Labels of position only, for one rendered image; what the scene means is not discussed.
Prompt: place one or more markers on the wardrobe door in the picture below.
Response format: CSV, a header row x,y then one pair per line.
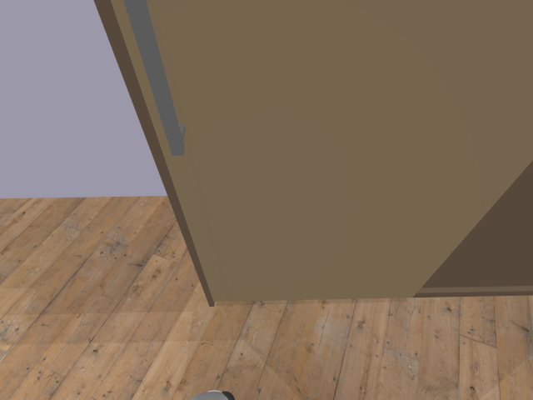
x,y
339,149
498,251

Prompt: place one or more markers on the handle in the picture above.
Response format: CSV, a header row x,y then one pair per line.
x,y
141,22

